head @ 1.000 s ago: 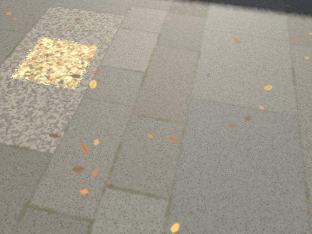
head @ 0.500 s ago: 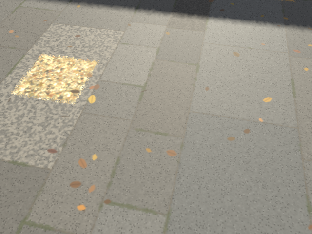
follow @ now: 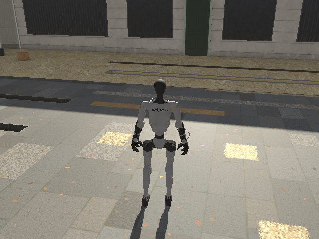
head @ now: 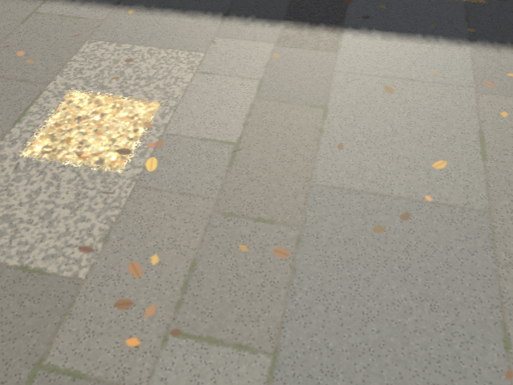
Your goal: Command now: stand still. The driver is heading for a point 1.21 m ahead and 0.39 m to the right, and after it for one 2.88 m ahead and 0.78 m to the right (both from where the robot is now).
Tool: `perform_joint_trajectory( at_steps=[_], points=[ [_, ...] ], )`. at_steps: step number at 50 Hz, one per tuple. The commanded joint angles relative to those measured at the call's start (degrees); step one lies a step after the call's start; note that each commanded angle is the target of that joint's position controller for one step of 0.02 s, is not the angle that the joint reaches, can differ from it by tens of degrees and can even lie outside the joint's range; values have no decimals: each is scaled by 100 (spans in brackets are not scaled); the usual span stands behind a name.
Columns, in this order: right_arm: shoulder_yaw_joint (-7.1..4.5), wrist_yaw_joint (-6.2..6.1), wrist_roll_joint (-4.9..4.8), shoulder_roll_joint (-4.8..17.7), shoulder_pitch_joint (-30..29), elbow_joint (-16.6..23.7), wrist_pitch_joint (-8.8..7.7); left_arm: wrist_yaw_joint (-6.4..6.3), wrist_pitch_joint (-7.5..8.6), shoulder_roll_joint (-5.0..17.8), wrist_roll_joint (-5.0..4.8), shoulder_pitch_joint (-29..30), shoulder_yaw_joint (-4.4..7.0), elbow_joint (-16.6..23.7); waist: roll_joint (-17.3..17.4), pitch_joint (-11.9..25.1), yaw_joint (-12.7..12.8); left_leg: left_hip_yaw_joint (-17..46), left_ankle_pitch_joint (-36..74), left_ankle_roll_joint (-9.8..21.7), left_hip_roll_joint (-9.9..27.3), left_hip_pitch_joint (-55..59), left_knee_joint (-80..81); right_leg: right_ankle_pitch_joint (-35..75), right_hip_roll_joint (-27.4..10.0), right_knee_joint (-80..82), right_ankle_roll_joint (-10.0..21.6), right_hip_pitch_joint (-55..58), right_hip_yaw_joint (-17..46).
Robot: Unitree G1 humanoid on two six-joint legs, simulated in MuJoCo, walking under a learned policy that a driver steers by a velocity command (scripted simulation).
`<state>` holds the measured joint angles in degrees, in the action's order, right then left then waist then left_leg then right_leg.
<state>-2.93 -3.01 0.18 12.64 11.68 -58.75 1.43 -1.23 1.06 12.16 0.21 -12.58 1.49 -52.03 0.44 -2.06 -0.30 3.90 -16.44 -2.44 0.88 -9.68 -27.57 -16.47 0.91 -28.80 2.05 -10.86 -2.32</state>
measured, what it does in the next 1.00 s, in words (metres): walks ahead: left foot, then right foot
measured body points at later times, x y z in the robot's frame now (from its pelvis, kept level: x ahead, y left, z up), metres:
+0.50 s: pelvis +0.08 +0.07 -0.01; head +0.08 +0.09 +0.44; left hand +0.11 +0.34 -0.16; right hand +0.16 -0.20 -0.13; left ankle +0.08 +0.17 -0.74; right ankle -0.01 -0.08 -0.70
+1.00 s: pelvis +0.42 +0.04 -0.04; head +0.46 +0.04 +0.41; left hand +0.62 +0.26 -0.16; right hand +0.33 -0.20 -0.18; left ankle +0.16 +0.18 -0.63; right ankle +0.51 +0.01 -0.74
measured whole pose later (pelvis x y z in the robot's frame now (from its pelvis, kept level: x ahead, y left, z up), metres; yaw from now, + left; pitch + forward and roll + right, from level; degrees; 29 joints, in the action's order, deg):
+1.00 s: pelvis +0.42 +0.04 -0.04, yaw -13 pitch +1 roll -1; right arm -1.9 -0.9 2.1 11.7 25.3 -58.0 -4.9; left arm 2.5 2.4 14.9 1.4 -6.4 3.1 -47.4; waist -0.1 -2.4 0.6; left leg -6.5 -21.8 0.3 2.5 0.7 -61.2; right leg -14.3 8.1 -40.2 12.7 -29.2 -8.9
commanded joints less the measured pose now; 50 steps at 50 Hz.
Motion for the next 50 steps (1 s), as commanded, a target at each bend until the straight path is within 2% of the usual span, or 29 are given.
perform_joint_trajectory(
  at_steps=[1,6,7,8,9,10,11,13,17,18,19,21,22,23,24,25,26,27,29,33,36,40,42,44,46,47,48,49,50],
  points=[
    [-92,-24,-1,558,98,51,-56,-26,55,618,-6,-32,121,118,-82,73,3,29,1066,122,66,-67,340,997,-404,660,105,-13,471],
    [-68,-34,-5,534,160,-133,-72,-36,38,617,-13,-73,105,-97,-79,34,15,-6,1026,112,65,-95,400,945,-388,724,118,9,479],
    [-72,-37,-52,500,339,-233,-70,-59,8,765,-57,-297,165,-211,-236,297,66,-354,-149,162,-207,-163,57,-577,-342,840,245,201,518],
    [-85,-17,-105,515,261,-179,-96,-72,-15,1021,-138,-546,257,-282,-568,137,201,-613,-1214,221,-383,-755,-544,-2488,-689,1211,517,241,1106],
    [-94,24,-137,546,-105,40,-180,-80,3,1271,-194,-887,338,-348,-1027,-163,376,-785,-1515,272,-332,-1580,-1410,-3957,-1490,1912,929,286,2252],
    [-74,88,-205,524,-646,355,-298,-95,94,1459,-183,-974,399,-358,-1333,-679,502,-425,-1455,381,71,-2286,-2402,-4250,-2296,2565,1387,1,3495],
    [-96,141,-243,564,-907,511,-418,-94,230,1305,-93,-722,352,-246,-1002,-945,403,-118,-1281,460,375,-2900,-3054,-3563,-2524,2684,1472,55,3770],
    [-122,242,-194,500,-507,389,-624,-47,405,962,-111,-333,275,-81,-525,-483,95,-12,-630,602,658,-3135,-3130,-2313,-2155,2395,1110,502,2948],
    [-94,291,-178,282,-399,318,-766,-32,391,1150,-221,-278,337,-1,-764,-37,8,-648,-69,350,333,-1478,-1296,-1227,-1291,2302,755,-168,1309],
    [-84,518,278,268,-382,431,-529,65,323,1180,190,-508,371,-201,-834,27,-12,-1035,-468,332,17,-1015,-829,-1618,-1108,2258,856,-361,1038],
    [-114,568,266,266,-283,455,-410,107,284,1170,220,-451,398,-185,-867,-111,-71,-1249,-218,302,-65,-592,-612,-1751,-1133,2109,909,-696,975],
    [-137,523,175,318,443,306,-360,138,242,1205,92,-98,431,-72,-529,-176,-457,-1478,232,337,-162,639,-212,-2232,-1100,1529,882,-1673,854],
    [-194,460,169,482,1211,84,-436,151,256,1026,144,80,379,-6,-25,-39,-824,-1252,-112,385,-118,1532,-36,-1984,-842,485,805,-2245,623],
    [-308,370,278,986,2323,-180,-563,173,297,469,250,543,215,220,1416,181,-1376,399,-1672,514,989,2117,830,-1281,-186,-2121,569,-3001,-84],
    [-252,340,355,1293,2352,-122,-638,189,370,-26,187,846,105,625,1966,84,-1143,3265,-3799,824,2043,1905,2075,-1269,479,-3709,574,-4335,613],
    [-268,322,307,1355,1559,36,-598,256,402,175,119,564,127,697,1308,-98,-539,3893,-4273,1182,2424,1529,2300,-474,-6,-4360,676,-4750,1124],
    [-212,352,207,1081,931,277,-632,319,419,542,134,560,194,650,566,-185,-267,3203,-3548,1131,2221,1229,2065,227,-368,-4400,615,-4697,1016],
    [-170,386,130,906,687,351,-686,374,424,651,196,325,227,524,284,-25,-59,2326,-2708,1025,1811,951,2002,593,-598,-4102,458,-4192,883],
    [-77,353,120,623,752,331,-793,471,299,653,305,202,239,418,426,69,37,1451,-1899,988,1346,610,2261,867,-762,-3988,170,-3666,522],
    [-63,341,92,557,1517,66,-876,512,105,485,187,975,179,673,225,-457,-143,603,-740,1121,1106,796,2560,1358,-704,-3543,-13,-4232,233],
    [-43,304,143,533,1816,48,-933,496,98,437,63,1525,167,859,273,-671,-294,-243,222,974,1071,999,2705,1555,-330,-2828,50,-4249,369],
    [45,235,119,355,1841,50,-992,569,112,289,118,2034,56,1065,258,-870,-300,-1151,1677,726,1056,1196,3005,1988,-328,-1630,373,-3562,-370],
    [59,198,133,476,1824,19,-983,552,124,258,120,2037,10,1114,345,-773,-205,-1616,4085,599,1089,1542,2618,1772,-95,-1165,661,-2946,-782],
    [3,80,204,807,1936,6,-882,489,122,464,128,1657,48,1055,734,-239,81,-1787,7419,485,1262,2218,1481,1260,391,-1097,907,-2291,-1129],
    [-143,1,298,1262,1701,159,-656,447,163,879,68,-13,211,630,1037,706,892,-1787,8624,539,1400,2292,-955,437,768,-1080,1153,-785,-1088],
    [-202,23,276,1397,1466,281,-605,398,189,1144,84,-1242,365,283,931,1185,1449,-1715,7868,620,1388,1538,-2663,305,737,-571,1333,667,-710],
    [-148,120,300,1062,1291,391,-667,291,140,1444,98,-1611,526,128,365,1293,1378,-1554,4028,620,896,-180,-4449,-810,20,-649,1486,1988,514],
    [0,308,115,338,1209,995,-820,276,46,1930,196,-1055,650,225,-1494,1287,590,-919,-901,239,-452,-3214,-6478,-1592,-1356,543,2628,3321,4218],
    [-8,297,100,726,357,1316,-970,273,39,1796,109,-1098,661,208,-515,1191,814,116,-410,431,-195,-4009,-6589,-1467,-1433,1331,2500,3297,4958]
  ],
)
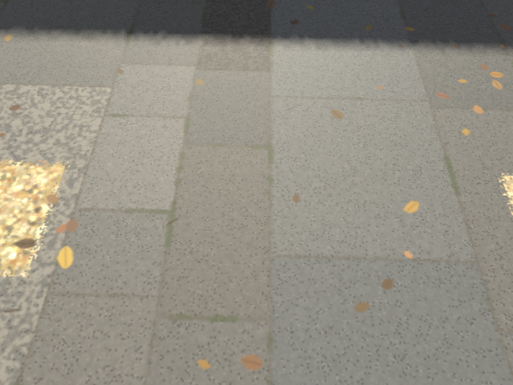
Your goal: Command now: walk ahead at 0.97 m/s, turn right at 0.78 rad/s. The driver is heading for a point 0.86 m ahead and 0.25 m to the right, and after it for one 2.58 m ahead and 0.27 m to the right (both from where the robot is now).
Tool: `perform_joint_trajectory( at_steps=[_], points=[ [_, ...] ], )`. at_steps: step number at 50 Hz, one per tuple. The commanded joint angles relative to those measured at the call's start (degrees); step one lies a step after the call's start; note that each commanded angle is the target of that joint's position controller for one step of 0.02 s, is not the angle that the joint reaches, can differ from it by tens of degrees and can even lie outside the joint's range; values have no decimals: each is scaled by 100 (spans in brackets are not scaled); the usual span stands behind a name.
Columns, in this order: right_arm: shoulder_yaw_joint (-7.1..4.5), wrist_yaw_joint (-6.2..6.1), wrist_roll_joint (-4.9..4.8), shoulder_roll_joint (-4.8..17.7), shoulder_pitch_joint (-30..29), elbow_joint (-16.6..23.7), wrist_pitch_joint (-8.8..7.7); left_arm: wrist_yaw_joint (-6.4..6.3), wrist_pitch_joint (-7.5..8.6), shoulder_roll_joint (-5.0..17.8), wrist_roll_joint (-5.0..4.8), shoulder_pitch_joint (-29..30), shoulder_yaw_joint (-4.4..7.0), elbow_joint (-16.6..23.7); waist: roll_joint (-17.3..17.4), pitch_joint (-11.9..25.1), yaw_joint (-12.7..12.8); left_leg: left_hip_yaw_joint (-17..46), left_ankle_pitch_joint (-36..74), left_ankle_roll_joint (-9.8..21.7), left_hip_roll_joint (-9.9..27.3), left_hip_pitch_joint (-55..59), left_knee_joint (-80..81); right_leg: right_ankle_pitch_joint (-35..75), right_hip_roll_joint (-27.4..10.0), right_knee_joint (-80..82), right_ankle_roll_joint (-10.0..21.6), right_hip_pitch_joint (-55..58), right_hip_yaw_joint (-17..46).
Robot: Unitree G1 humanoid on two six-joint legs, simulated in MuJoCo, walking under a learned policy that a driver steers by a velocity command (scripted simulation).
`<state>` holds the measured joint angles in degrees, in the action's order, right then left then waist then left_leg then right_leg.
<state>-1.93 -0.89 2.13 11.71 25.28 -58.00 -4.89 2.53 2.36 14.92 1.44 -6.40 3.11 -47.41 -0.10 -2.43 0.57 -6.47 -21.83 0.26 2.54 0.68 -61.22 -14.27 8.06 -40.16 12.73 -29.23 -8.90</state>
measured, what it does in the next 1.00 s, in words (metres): walks ahead, turning right: left foot, then right foot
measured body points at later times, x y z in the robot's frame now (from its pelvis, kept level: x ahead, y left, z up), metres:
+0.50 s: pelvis +0.47 -0.02 +0.03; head +0.50 -0.04 +0.48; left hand +0.65 +0.23 -0.09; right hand +0.50 -0.33 -0.07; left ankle +0.57 +0.08 -0.70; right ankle +0.28 -0.04 -0.58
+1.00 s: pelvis +0.84 -0.29 +0.03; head +0.85 -0.31 +0.48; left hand +1.07 -0.13 -0.09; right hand +0.72 -0.52 -0.10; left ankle +0.90 -0.12 -0.59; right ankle +0.81 -0.31 -0.70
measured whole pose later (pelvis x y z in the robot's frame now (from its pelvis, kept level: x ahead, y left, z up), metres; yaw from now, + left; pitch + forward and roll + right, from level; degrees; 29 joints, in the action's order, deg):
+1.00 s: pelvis +0.84 -0.29 +0.03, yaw -41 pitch -1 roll -1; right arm -1.1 1.2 0.4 13.7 18.1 -47.0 -2.5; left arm 0.6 4.4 15.5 2.2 -17.3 2.3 -48.6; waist 1.1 -2.7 -1.3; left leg 3.6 -13.9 3.3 6.4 -28.7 -75.4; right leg -16.3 5.7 -28.3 7.6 -11.8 -8.0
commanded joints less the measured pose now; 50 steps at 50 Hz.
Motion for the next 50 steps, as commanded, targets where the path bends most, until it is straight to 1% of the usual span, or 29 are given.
perform_joint_trajectory(
  at_steps=[1,2,5,7,10,13,15,17,18,19,20,21,22,23,24,28,31,34,37,39,41,42,43,44,45,46,47,48,50],
  points=[
    [-87,100,-82,877,-1250,1384,-436,-154,-56,1270,-31,-1679,458,-321,42,778,595,1260,524,244,-37,-5002,-2741,-1317,-2113,2676,1176,4483,5082],
    [-62,97,-60,832,-1240,1374,-462,-177,-20,964,1,-1537,390,-368,590,354,271,1208,666,233,165,-4648,-2173,-717,-1928,2812,932,3605,4560],
    [9,152,237,660,-1157,1489,-116,-271,163,637,-110,-1201,214,-290,542,-94,-322,1112,332,-139,473,-3975,-1417,194,-1251,2886,746,1979,3428],
    [84,202,269,605,-1774,1851,25,-258,285,785,-192,-1322,209,-234,369,-432,-263,779,444,-343,537,-3910,-557,520,-970,3138,716,1150,3096],
    [197,273,143,544,-2870,2353,17,-235,330,885,-150,-1700,245,-217,91,-660,104,461,1915,-423,289,-3416,1223,2061,-665,3210,412,739,2858],
    [236,273,17,575,-3229,2560,-9,-205,305,1038,-214,-2133,310,-278,-213,-278,474,356,2888,-211,-106,-2966,2331,3705,-769,2999,74,1638,2942],
    [209,211,-19,713,-3113,2636,-9,-246,294,1151,-232,-2000,338,-235,-275,-5,355,450,2781,-67,-308,-2393,2981,4689,-798,2505,-122,2197,2917],
    [-3,64,-78,1234,-2096,2426,-29,-267,322,1475,-171,-1752,407,-142,-412,825,-206,720,2266,18,-498,-896,3110,5691,-860,1063,-403,2475,3109],
    [-142,-38,-132,1519,-975,2156,-40,-238,345,1679,-127,-1345,454,-46,-448,1319,-915,745,1929,34,-354,231,3164,5466,-755,-148,-460,2167,3098],
    [-299,-167,-38,1868,275,1867,-40,-207,403,1284,-74,-1055,364,96,-204,1881,-1444,1198,870,124,281,1629,2880,4175,-518,-1751,-500,1321,2861],
    [-359,-216,216,2079,771,1726,-41,-241,403,170,-131,-1220,88,320,1326,2209,-1167,3034,6,304,1970,2783,3052,-1503,-9,-3683,-506,-281,2217],
    [-419,-79,242,2135,35,1838,-27,-287,338,441,-384,-1879,34,617,2317,2750,-447,5694,-988,799,2602,2673,4227,-1311,-114,-4386,-498,-1107,1821],
    [-304,-21,174,1340,-759,2036,1,-314,207,822,-187,-1379,72,388,1059,1709,-461,4833,-1951,777,2133,1596,4563,-484,-642,-4214,-497,-1258,1654],
    [-219,9,122,986,-996,1973,3,-224,122,860,-87,-1091,102,404,451,1002,-399,3889,-1367,736,1889,771,4588,-126,-819,-3988,-554,-1202,1516],
    [-191,25,152,882,-953,1836,-5,-139,49,783,-28,-890,104,431,84,660,-339,3215,-583,653,1706,249,4678,-97,-982,-3879,-604,-1140,1462],
    [-114,130,-93,641,-422,1187,-196,112,-217,241,60,-260,-76,997,454,5,-59,1350,1101,368,1444,-560,5053,92,-1482,-3663,-654,-1528,1315],
    [-122,161,-69,762,-660,1157,-303,199,-235,279,28,260,-153,1387,515,-225,146,120,2263,218,1172,-980,5344,982,-1483,-2949,-667,-1450,1060],
    [-163,125,-49,1013,-493,1050,-336,295,-233,405,22,900,-192,1594,193,-607,65,-692,3145,121,937,-854,5634,1528,-1306,-1452,-525,-1153,436],
    [-191,37,-46,1325,57,915,-264,329,-155,378,67,1110,-234,1561,285,-506,11,-1021,6363,53,970,-237,5205,1448,-693,-459,-224,-237,-182],
    [-222,-46,-41,1683,201,854,-116,212,-82,558,127,285,-167,1244,654,46,505,-874,8135,196,1262,61,4109,848,-250,-177,-44,946,-16],
    [-240,-74,-45,1895,-326,990,40,-1,-56,1083,151,-1920,113,512,727,919,1624,-771,7669,464,1246,-718,1259,443,-244,672,194,3395,576],
    [-155,5,-5,1318,-72,1077,65,-132,-81,1565,201,-1961,276,407,-230,1315,1163,-577,1985,439,538,-2128,-1169,-435,-1335,478,191,4635,1838],
    [-18,70,-341,771,690,1431,27,-169,-50,1963,268,-1661,316,685,-1248,2463,468,527,-909,363,-229,-3899,-3138,-712,-3176,1279,719,5891,4997],
    [-118,34,-341,1295,-331,1585,-37,-208,-41,1665,158,-1795,355,639,-102,2173,931,1189,18,453,-149,-4317,-3086,-989,-2898,2107,462,5229,4822],
    [-92,55,-371,1132,-494,1618,-60,-260,47,1441,154,-1535,293,429,-79,963,566,1049,444,427,68,-4493,-2662,-701,-2796,2347,346,4155,4013],
    [-54,86,-291,1005,-454,1471,-22,-242,157,1081,158,-1306,216,350,356,319,269,1046,622,414,349,-4236,-2128,-316,-2573,2550,159,3152,3383],
    [-41,145,-203,869,-333,1301,103,-251,257,849,144,-1030,142,321,419,80,-3,1137,763,402,509,-3832,-1808,-125,-2223,2745,-115,2489,2687],
    [-23,220,-155,751,27,1183,238,-261,336,696,84,-1013,89,298,33,82,-206,1143,892,324,589,-3428,-1605,-1,-2214,2960,-202,2014,2330],
    [-56,314,-131,657,-184,1140,399,-210,502,454,-38,-1145,28,108,-59,-185,-291,1151,1037,271,714,-3567,-1227,563,-1972,3211,-475,1790,1638]
  ],
)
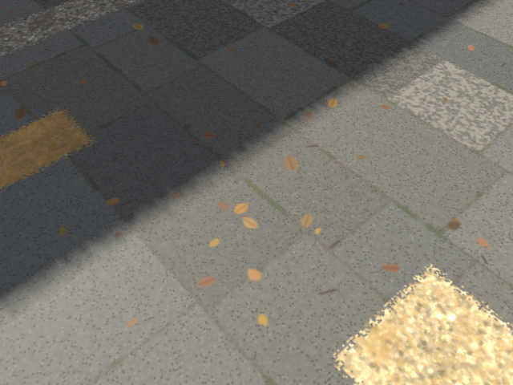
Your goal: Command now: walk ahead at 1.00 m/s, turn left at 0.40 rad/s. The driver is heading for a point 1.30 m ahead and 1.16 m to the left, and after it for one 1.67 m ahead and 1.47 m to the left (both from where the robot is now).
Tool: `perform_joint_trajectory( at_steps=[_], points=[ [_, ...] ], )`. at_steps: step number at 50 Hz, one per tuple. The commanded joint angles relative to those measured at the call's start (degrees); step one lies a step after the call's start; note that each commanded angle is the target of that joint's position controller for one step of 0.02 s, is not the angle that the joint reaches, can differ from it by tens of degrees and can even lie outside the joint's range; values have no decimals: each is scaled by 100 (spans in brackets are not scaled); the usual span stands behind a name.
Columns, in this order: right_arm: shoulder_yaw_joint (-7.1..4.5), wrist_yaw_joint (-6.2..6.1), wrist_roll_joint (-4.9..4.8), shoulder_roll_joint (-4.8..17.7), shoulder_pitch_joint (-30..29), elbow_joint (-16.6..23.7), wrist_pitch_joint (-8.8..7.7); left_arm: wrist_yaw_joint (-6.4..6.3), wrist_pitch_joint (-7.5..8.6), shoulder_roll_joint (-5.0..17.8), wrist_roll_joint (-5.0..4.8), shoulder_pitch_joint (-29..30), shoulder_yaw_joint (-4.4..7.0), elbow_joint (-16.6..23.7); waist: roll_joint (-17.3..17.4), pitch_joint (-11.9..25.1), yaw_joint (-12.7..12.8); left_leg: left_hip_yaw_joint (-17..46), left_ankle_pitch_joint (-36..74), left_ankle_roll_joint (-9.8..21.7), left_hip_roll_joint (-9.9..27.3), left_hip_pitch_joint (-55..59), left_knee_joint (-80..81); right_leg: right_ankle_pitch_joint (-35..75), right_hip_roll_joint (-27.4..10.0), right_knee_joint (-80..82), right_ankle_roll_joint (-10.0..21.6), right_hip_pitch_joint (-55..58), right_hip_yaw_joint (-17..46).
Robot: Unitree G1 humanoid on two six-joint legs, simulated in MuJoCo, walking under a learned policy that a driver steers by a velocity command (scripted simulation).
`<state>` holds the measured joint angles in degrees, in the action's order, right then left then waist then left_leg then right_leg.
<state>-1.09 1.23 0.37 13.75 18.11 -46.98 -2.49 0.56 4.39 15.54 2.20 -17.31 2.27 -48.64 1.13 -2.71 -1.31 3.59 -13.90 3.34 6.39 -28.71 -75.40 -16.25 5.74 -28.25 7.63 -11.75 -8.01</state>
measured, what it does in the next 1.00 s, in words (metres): walks ahead, turning left: left foot, then right foot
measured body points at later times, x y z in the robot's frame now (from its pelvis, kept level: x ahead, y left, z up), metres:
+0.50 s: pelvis +0.36 +0.04 +0.00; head +0.40 +0.07 +0.45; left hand +0.51 +0.36 -0.05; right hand +0.57 -0.19 -0.10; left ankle +0.40 +0.09 -0.73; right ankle +0.52 -0.12 -0.66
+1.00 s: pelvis +0.48 +0.02 +0.01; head +0.51 +0.06 +0.45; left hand +0.35 +0.31 -0.09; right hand +0.81 -0.01 -0.08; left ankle +0.38 +0.12 -0.68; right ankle +0.63 -0.01 -0.73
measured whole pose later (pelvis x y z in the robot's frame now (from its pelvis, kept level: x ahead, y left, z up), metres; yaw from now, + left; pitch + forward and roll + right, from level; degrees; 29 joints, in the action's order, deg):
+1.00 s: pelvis +0.48 +0.02 +0.01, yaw +55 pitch +2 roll -2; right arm -3.9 -0.4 -1.4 18.5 10.3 -32.4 3.9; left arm -2.8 -0.9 15.5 1.0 -7.0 4.0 -39.1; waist 1.8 -4.2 0.7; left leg 1.0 -20.4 -4.2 4.7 -31.9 -57.4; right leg -7.4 -1.9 -24.2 -0.1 -18.6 -5.3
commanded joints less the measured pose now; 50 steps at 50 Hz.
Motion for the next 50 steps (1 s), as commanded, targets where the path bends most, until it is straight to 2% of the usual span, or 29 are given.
perform_joint_trajectory(
  at_steps=[1,2,4,6,7,9,10,11,12,13,14,15,16,17,18,21,24,27,30,33,34,35,36,37,38,40,42,45,50],
  points=[
    [-162,132,28,456,246,42,202,2,341,354,-136,-57,107,168,-79,-275,-54,65,496,-21,292,-881,300,1155,-1483,2131,-208,131,1061],
    [-129,160,11,346,-88,245,202,27,395,443,-139,-176,116,143,-342,-352,-7,-64,812,-14,283,-1017,702,1823,-1501,2234,-304,100,746],
    [-83,180,-9,254,-646,420,136,37,437,281,-137,-192,62,65,-393,-603,28,-532,1451,26,65,-1042,1452,3616,-1153,2170,-468,91,-87],
    [-17,239,41,172,-914,483,42,-45,436,275,-196,-110,13,79,-160,-555,19,-1181,2089,79,-298,-600,2620,4941,-944,1889,-629,201,-614],
    [21,286,74,128,-1004,529,-6,-113,458,404,-230,-182,17,75,-192,-474,42,-1423,2458,107,-471,-268,3303,5440,-1019,1644,-637,333,-687],
    [-27,341,144,294,-424,337,-6,-277,470,780,-294,-184,85,122,-489,75,-180,-1691,2785,228,-971,702,3852,6655,-1229,709,-771,756,-733],
    [-245,332,-264,679,-356,584,-87,-460,294,1410,-391,46,235,340,-1004,549,-363,-1364,2346,187,-1102,1203,3587,7563,-1413,17,-994,882,-414],
    [-437,312,-328,1183,610,416,-46,-532,163,1516,-322,533,288,518,-996,1016,-987,-1130,2245,308,-1121,1979,3664,7519,-1482,-997,-1113,856,-325],
    [-611,224,-283,1518,1811,89,32,-500,89,1428,-311,1023,286,691,-609,1310,-1580,-693,2832,539,-903,3201,4055,6315,-1263,-2837,-1176,251,-300],
    [-588,35,-242,1406,2016,-77,114,-295,117,725,-295,1418,124,770,1184,729,-1664,-225,4063,792,-562,3833,5077,-45,29,-5466,-1375,-1020,-339],
    [-400,4,221,1513,1021,292,-52,-155,240,-52,-173,36,-89,1093,2091,1183,-147,2138,7020,1679,370,4542,4111,-2122,354,-7215,-1459,-2698,1030],
    [-492,59,422,1622,760,772,-133,-69,333,451,-225,-451,-92,1161,1145,2828,-281,3480,5896,2525,1199,5184,4712,-1916,226,-7535,-1371,-2754,2090],
    [-578,79,208,1636,115,1109,-145,-44,346,815,-299,-74,-9,1335,36,2145,-60,3604,3900,2432,964,4349,5292,-1577,41,-6809,-1082,-2892,2050],
    [-534,55,-74,1384,-408,1268,-149,-91,275,887,-246,199,51,1370,-842,1464,279,3371,2461,2177,666,3450,5627,-1297,-254,-6165,-982,-2974,1912],
    [-462,42,-179,1237,-625,1355,-138,-125,176,886,-172,287,67,1340,-1100,970,438,3230,2309,2001,535,2514,5827,-1169,-371,-5751,-1002,-2743,1821],
    [-495,-68,-160,1199,-628,1375,-66,-209,-32,757,-78,651,81,1487,-734,471,456,2153,3639,1580,-241,1114,5748,-925,-515,-4035,-1257,-2085,1706],
    [-602,-317,-212,1384,-487,1325,185,-288,-96,393,-157,1172,-10,1655,-187,1073,281,1756,4302,1086,-701,1262,5264,36,-162,-2379,-1432,-1774,1520],
    [-643,-477,-287,1375,-550,1470,440,-278,-150,465,-252,1568,25,1697,337,1427,101,1935,3298,547,-815,1558,5013,805,7,-1516,-1413,-1647,1642],
    [-629,-497,-206,1210,-561,1617,520,-234,-93,544,-225,1933,84,1732,722,1137,-51,2468,2286,435,-762,1693,4885,901,10,-837,-1318,-1648,1863],
    [-614,-446,-182,1104,-902,1850,512,-178,31,734,-223,1673,227,1571,894,986,115,2897,1483,336,-803,1652,4448,1199,-168,311,-1088,-956,1976],
    [-563,-408,-189,971,-942,1906,521,-163,56,725,-219,1402,257,1456,613,1086,203,2692,357,187,-1050,1282,3899,1900,-512,891,-873,-147,2002],
    [-429,-369,-126,543,-463,1866,525,-199,7,912,-140,1374,298,1495,-428,1379,-82,1954,-1986,-56,-1561,387,2664,2756,-1719,744,-277,980,2980],
    [-467,-300,-138,812,-158,2009,485,-203,-91,1015,63,1192,316,1534,-1496,1484,-276,1122,-2852,-352,-1885,-493,1636,3540,-2748,826,653,1331,4292],
    [-584,-210,-112,1336,-6,1935,433,-225,-124,946,-12,1167,367,1563,-1661,1577,-251,812,-2478,-639,-1305,-894,607,2921,-3130,857,1051,1267,4818],
    [-670,-184,-173,1621,-185,1762,459,-272,-166,636,-78,1350,306,1677,-1084,1236,-81,688,-1941,-767,-1043,-1021,234,2302,-2655,779,840,962,3971],
    [-634,-236,-182,1467,-275,1676,587,-354,-322,605,-145,1552,264,1734,-535,802,-67,386,-1195,-868,-799,-980,-138,1505,-1986,859,384,227,2820],
    [-499,-218,-181,1118,-450,1803,593,-411,-392,754,-95,1450,300,1623,-612,591,5,-61,-833,-855,-612,-874,197,1740,-1722,1072,357,-135,2132],
    [-420,-212,-195,941,-732,1935,552,-424,-437,857,-60,1182,369,1457,-925,852,202,-217,-750,-876,-308,-870,871,1985,-1915,1132,534,328,1714],
    [-427,-135,-173,936,-717,1881,564,-323,-444,1117,-163,1370,511,1353,-1113,1041,146,-476,-548,-652,-138,206,2324,1676,-2185,1126,392,141,1028]
  ],
)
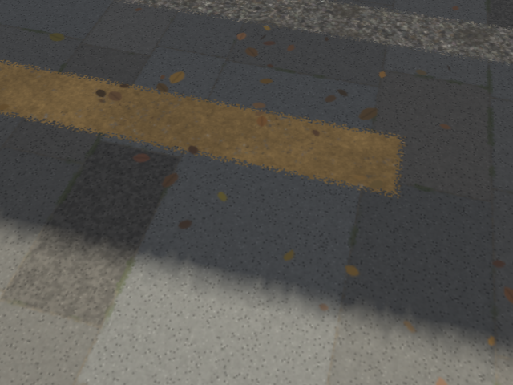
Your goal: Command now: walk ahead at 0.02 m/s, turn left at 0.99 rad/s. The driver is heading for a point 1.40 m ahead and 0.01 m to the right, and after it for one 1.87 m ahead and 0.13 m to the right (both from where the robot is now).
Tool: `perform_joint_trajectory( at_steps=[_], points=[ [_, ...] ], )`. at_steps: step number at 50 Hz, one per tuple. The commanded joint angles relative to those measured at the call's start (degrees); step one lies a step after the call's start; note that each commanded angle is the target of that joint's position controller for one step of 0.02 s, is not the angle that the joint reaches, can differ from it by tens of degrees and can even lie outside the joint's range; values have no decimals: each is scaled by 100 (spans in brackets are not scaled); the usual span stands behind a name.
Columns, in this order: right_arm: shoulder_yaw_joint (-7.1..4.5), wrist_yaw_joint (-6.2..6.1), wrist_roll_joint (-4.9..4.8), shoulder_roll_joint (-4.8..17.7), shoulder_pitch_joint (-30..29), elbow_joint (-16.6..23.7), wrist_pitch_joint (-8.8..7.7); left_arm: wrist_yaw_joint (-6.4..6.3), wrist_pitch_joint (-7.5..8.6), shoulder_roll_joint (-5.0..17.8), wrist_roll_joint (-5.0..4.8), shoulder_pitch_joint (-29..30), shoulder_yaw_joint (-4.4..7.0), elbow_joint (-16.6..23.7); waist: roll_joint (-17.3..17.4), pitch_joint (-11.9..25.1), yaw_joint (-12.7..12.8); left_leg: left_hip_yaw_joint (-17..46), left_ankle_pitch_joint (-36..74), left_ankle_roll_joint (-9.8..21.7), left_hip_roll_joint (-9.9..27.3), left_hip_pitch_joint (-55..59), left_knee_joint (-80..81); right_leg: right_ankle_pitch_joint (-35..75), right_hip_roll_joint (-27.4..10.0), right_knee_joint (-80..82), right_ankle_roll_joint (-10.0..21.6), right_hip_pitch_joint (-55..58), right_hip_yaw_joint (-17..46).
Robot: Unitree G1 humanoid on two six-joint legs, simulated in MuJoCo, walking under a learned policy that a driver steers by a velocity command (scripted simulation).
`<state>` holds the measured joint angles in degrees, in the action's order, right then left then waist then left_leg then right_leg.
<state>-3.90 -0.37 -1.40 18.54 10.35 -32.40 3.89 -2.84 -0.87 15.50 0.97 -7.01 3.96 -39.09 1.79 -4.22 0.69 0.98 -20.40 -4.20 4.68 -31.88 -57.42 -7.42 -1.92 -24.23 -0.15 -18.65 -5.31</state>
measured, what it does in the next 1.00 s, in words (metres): walks ahead: left foot, then right foot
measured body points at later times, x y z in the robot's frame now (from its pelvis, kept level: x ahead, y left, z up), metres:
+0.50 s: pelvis +0.18 +0.07 +0.00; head +0.19 +0.10 +0.45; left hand +0.30 +0.36 -0.11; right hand +0.21 -0.20 -0.12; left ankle -0.03 +0.12 -0.74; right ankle +0.37 -0.01 -0.69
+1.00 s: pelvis +0.60 +0.16 -0.02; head +0.65 +0.18 +0.43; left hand +0.45 +0.38 -0.14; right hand +0.92 +0.04 -0.08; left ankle +0.80 +0.34 -0.70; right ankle +0.41 +0.02 -0.73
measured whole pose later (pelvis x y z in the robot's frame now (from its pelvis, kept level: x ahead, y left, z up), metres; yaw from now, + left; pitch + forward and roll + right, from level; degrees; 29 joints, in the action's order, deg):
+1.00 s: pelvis +0.60 +0.16 -0.02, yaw +13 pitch +3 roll -1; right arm 1.4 3.2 2.7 13.8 -4.1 -37.8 -4.7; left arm 0.6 6.2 12.7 -0.4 -31.7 1.5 -54.5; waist 0.9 -2.9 6.2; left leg -1.6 7.1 3.7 3.2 -40.5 -31.5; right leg -21.1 3.6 -4.9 3.5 14.5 1.8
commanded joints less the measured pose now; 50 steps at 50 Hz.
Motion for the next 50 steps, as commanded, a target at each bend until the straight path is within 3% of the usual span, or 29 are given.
perform_joint_trajectory(
  at_steps=[1,3,4,5,6,7,8,9,12,13,15,17,21,25,27,28,29,30,31,32,33,34,35,37,39,42,44,47,50],
  points=[
    [-172,44,1,490,85,397,-54,48,90,1143,-63,321,362,359,-1221,1171,-56,-314,105,167,-8,700,816,695,-1475,684,1118,821,651],
    [-241,102,-29,570,380,250,-28,117,137,1277,-211,212,434,277,-1248,1262,-161,-546,1,425,-109,1324,1406,-1250,-1612,865,916,545,652],
    [-297,136,-63,598,840,35,-36,121,159,1254,-286,326,436,264,-1234,1277,-424,-719,74,621,-217,1953,1863,-2216,-1589,794,714,156,552],
    [-376,137,-98,643,1562,-362,-61,113,162,1036,-259,368,395,253,-928,1292,-678,-846,-99,802,-440,2785,2074,-2943,-1356,238,472,-421,256],
    [-430,96,-108,703,2326,-754,-121,152,146,659,-184,530,308,276,83,855,-955,-202,-909,1155,-296,3490,2814,-3373,-847,-1328,134,-1541,-301],
    [-391,81,-17,1011,2493,-698,-267,283,185,-37,-81,667,115,393,1595,191,-798,2289,-2203,1711,983,3687,3382,-3187,-237,-4160,-143,-3516,-381],
    [-379,164,138,1289,1887,-245,-531,337,414,305,-286,1198,166,834,1626,127,-818,4661,-3812,2517,1679,3281,5003,-2564,69,-4336,42,-4529,845],
    [-293,150,187,1026,1368,-168,-708,382,610,808,-419,1432,272,866,1006,-220,-647,4370,-3430,2353,1742,3100,5318,-1672,-168,-4289,217,-4559,1040],
    [-115,31,123,619,1028,-218,-782,394,733,836,-107,714,317,406,634,46,-211,2657,-1463,1757,1072,2855,4875,-11,-380,-3404,54,-3549,941],
    [-135,68,314,765,1151,-389,-705,579,390,519,559,268,146,84,755,168,-199,1871,-860,1428,450,2440,5142,240,-252,-3410,-124,-2767,422],
    [-105,146,238,602,1453,-602,-729,672,127,502,338,278,150,63,611,58,-231,1482,-395,1427,283,2434,5215,370,-196,-3306,-262,-2566,278],
    [-79,180,201,488,1790,-762,-750,689,63,525,181,536,132,110,536,-54,-372,1442,-185,1473,367,2785,5306,533,-213,-3020,-291,-2819,262],
    [-96,112,224,525,2090,-966,-832,711,148,505,138,1206,66,299,511,-245,-632,1344,144,1551,575,3409,5422,792,-194,-2151,-211,-2991,204],
    [-92,5,251,583,2166,-1266,-858,753,214,525,120,1585,4,585,557,-562,-641,1170,1284,1589,917,3899,5571,333,-171,-1369,207,-2704,88],
    [-87,-24,288,693,1908,-1381,-849,680,224,536,97,1135,-11,570,614,-388,-295,772,3484,1437,886,3850,5062,-317,113,-1047,533,-1737,-141],
    [-104,-26,304,811,1882,-1457,-854,577,222,602,77,506,32,424,709,26,-6,627,5526,1383,873,3787,4294,-628,437,-1153,669,-793,-282],
    [-138,-23,333,932,1748,-1513,-831,449,249,746,43,-770,113,76,606,693,610,375,6744,1303,734,3424,2845,-850,734,-1175,793,666,-334],
    [-113,-36,348,849,1540,-1443,-850,328,306,1084,103,-2182,224,-287,177,1427,1266,246,5725,1206,444,2057,877,-1399,159,-1195,918,2619,456],
    [105,64,156,-3,1861,-1130,-937,282,360,1935,250,-2798,409,-405,-1937,2237,1035,182,1837,998,-667,182,-1518,-4699,-1481,13,1317,3888,3597],
    [103,110,193,84,1650,-1169,-1040,372,409,1592,176,-2409,299,-430,-1956,2019,785,1050,-395,1185,-1186,-695,-2233,-5056,-1818,1320,1310,3664,5918],
    [51,115,212,287,1127,-1079,-1032,379,409,1244,163,-1707,246,-432,-1163,971,456,952,93,1266,-759,-1213,-2537,-4380,-1752,1138,1260,2976,5089],
    [81,151,254,364,843,-1081,-1042,387,448,929,131,-1546,189,-433,-301,670,376,765,580,1254,-408,-1030,-2252,-3438,-1622,1062,1276,2262,4116],
    [108,197,308,249,686,-1044,-1011,378,478,752,140,-1337,121,-480,-193,417,149,632,717,1219,-189,-843,-1891,-2891,-1321,1187,1188,1631,3415],
    [196,291,427,38,752,-1040,-850,376,561,397,111,-1249,-24,-628,-593,199,-199,547,742,1033,50,-541,-1512,-2479,-960,1503,1107,854,2632],
    [258,351,443,-71,347,-892,-735,382,679,473,8,-1474,-17,-794,-562,-193,-247,339,918,887,213,-1005,-1285,-2092,-876,1916,1182,637,2198],
    [331,379,418,-17,-761,-483,-751,429,787,519,-66,-1775,-27,-914,-329,-620,-77,-144,1763,743,284,-1429,1,-617,-538,2362,1179,624,1310],
    [430,448,387,-181,-1289,-274,-822,413,841,471,-146,-1954,-53,-973,-285,-622,25,-411,2568,698,159,-601,1309,665,-330,2461,1114,341,995],
    [462,435,349,-203,-1612,-239,-869,335,859,783,-193,-2160,-6,-1131,-185,-515,91,-574,3269,744,-204,325,2348,2679,-508,2510,1104,960,982],
    [323,208,466,182,-721,-513,-955,252,756,1149,-109,-2264,53,-1247,-557,452,-232,-530,2600,829,-869,1543,2764,5627,-508,632,726,2138,1160]
  ],
)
